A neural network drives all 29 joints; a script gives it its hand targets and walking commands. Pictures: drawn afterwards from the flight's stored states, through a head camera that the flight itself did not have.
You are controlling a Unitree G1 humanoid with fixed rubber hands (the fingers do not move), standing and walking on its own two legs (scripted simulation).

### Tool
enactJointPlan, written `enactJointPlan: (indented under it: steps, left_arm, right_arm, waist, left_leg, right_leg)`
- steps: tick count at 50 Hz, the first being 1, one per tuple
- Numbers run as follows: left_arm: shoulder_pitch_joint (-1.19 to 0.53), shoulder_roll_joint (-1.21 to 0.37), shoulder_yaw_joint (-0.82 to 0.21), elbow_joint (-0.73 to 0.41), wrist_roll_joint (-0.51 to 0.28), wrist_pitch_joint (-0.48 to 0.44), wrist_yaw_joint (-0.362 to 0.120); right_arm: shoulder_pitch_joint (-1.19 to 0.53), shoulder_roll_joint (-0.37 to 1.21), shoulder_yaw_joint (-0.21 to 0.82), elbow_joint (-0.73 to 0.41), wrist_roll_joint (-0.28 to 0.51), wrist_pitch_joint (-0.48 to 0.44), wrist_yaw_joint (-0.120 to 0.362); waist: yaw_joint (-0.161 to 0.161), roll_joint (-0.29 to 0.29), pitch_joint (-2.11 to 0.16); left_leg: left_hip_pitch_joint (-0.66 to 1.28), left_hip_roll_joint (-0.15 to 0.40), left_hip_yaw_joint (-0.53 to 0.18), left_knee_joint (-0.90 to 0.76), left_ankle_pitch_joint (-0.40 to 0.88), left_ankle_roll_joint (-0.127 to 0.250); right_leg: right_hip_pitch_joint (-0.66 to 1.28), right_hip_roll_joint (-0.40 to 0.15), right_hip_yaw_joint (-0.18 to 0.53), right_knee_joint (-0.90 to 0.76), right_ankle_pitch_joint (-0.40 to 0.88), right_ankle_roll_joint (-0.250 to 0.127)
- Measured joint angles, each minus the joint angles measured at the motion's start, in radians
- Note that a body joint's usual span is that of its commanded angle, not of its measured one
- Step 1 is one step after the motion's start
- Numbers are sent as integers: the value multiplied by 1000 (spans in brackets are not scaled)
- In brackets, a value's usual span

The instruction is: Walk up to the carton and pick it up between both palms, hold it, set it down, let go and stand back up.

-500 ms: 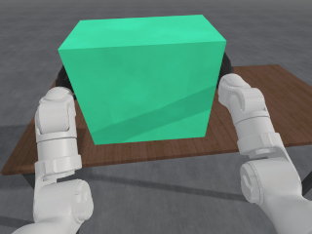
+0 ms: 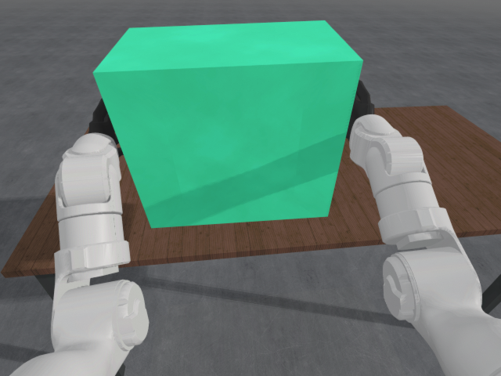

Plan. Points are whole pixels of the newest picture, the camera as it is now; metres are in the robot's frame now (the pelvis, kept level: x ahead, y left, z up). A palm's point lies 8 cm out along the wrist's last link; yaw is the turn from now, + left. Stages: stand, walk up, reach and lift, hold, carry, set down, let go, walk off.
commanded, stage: hold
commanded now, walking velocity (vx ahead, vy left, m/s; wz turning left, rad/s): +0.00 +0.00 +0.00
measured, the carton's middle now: (234, 128) +0.40 +0.00 +0.25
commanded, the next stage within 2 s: none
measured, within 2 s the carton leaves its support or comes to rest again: neither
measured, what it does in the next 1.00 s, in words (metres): stands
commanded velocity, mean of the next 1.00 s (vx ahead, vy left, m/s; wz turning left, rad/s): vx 0.00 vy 0.00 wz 0.00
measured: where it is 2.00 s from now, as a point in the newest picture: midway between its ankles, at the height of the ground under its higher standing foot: outside the picture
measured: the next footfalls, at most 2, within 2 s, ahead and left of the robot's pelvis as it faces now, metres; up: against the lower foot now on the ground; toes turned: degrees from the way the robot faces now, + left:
none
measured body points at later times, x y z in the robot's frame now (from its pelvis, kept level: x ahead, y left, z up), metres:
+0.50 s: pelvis +0.00 +0.00 +0.00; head -0.07 +0.02 +0.44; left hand +0.38 +0.19 +0.25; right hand +0.38 -0.19 +0.26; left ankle +0.02 +0.12 -0.75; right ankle +0.04 -0.10 -0.75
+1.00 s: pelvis +0.00 +0.00 +0.00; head -0.07 +0.02 +0.44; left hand +0.38 +0.19 +0.25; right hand +0.38 -0.19 +0.27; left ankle +0.02 +0.12 -0.75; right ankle +0.04 -0.10 -0.75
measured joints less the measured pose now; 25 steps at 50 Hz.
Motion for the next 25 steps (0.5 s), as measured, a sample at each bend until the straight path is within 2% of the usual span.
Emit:
enactJointPlan:
  steps: [25]
  left_arm:
    - [40, -20, 1, -54, 6, 7, -1]
  right_arm:
    - [36, -11, 23, -51, 23, 8, -6]
  waist:
    - [-4, 3, 6]
  left_leg:
    - [15, 0, 4, 6, -11, 2]
  right_leg:
    - [18, 1, 6, -4, -4, 4]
